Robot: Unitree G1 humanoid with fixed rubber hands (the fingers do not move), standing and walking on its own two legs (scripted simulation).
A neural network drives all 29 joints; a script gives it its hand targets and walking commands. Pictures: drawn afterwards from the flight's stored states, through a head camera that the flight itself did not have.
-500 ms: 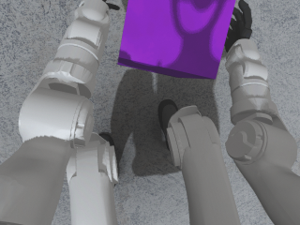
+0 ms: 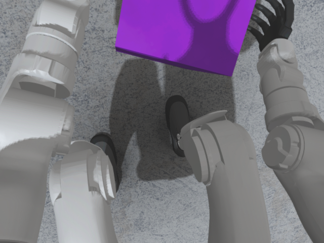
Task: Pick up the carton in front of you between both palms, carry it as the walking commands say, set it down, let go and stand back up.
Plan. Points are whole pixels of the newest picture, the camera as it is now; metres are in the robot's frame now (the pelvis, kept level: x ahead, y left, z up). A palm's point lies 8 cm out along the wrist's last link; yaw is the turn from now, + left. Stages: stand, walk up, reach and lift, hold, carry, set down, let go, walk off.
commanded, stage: set down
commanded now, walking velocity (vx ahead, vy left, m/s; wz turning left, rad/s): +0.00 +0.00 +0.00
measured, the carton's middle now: (173, 14) +0.51 -0.13 -0.27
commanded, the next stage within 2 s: let go in 1.04 s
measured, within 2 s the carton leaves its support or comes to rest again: neither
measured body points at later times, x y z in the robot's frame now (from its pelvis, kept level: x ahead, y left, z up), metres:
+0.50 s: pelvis +0.00 -0.01 +0.07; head +0.33 -0.05 +0.38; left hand +0.61 +0.01 -0.04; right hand +0.44 -0.33 -0.04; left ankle +0.08 +0.11 -0.36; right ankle +0.16 -0.14 -0.36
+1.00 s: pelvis +0.04 -0.01 +0.20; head +0.33 -0.03 +0.54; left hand +0.61 +0.03 +0.10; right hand +0.44 -0.32 +0.11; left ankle +0.08 +0.11 -0.36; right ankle +0.16 -0.14 -0.36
